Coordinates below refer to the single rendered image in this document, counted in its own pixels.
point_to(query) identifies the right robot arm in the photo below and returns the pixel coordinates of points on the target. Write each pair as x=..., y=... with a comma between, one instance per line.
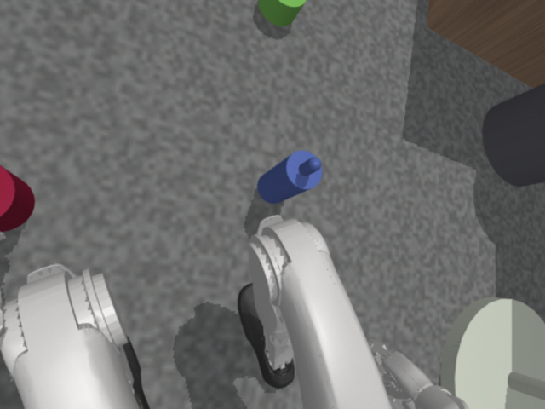
x=437, y=397

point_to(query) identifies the right robot hand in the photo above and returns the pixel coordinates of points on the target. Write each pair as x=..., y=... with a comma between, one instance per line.
x=405, y=380

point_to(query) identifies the left robot foot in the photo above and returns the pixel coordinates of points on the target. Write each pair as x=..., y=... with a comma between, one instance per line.
x=136, y=373

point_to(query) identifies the right robot foot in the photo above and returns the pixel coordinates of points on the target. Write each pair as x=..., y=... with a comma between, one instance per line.
x=253, y=330

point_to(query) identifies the coat stand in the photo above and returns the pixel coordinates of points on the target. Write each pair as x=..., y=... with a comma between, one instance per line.
x=494, y=356

